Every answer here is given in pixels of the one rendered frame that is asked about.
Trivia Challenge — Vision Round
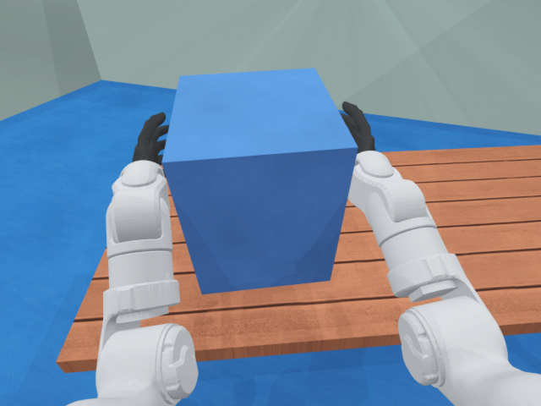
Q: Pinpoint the robot right forearm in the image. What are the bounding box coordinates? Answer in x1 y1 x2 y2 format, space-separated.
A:
348 151 508 359

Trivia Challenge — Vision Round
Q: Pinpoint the robot right upper arm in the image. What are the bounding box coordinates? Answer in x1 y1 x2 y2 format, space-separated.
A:
398 296 541 406

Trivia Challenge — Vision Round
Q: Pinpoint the robot left upper arm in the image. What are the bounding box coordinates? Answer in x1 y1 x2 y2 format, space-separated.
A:
66 323 199 406

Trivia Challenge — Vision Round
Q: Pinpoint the table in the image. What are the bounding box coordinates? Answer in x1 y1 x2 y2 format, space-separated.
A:
56 145 541 373

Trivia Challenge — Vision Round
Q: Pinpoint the carton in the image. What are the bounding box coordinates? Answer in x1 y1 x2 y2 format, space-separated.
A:
161 68 358 294

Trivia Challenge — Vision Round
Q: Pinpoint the robot left forearm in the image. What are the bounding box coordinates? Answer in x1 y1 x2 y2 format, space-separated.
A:
96 161 180 394

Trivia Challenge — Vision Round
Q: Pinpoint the right robot hand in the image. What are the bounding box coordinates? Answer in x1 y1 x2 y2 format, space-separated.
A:
340 101 376 154

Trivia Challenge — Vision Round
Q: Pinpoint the left robot hand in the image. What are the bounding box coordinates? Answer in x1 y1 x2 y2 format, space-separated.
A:
132 112 170 177

